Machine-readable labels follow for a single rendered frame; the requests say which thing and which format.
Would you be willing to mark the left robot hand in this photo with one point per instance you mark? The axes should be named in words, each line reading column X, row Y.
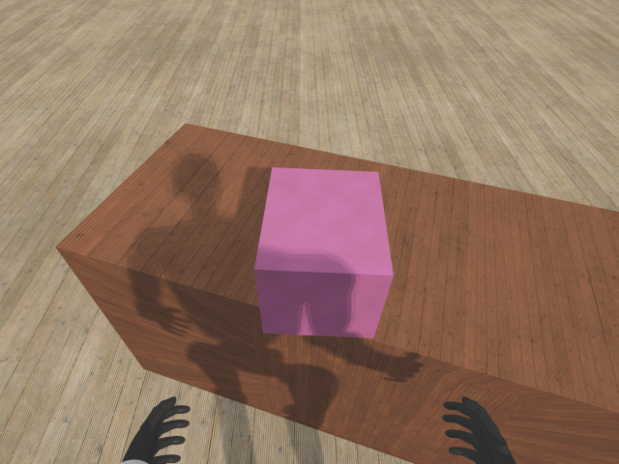
column 146, row 442

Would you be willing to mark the right robot hand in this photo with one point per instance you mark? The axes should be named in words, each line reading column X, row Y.
column 491, row 447

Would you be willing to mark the pedestal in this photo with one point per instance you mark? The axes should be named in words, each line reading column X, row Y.
column 508, row 298

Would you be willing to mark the carton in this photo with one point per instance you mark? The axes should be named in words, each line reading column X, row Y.
column 323, row 264

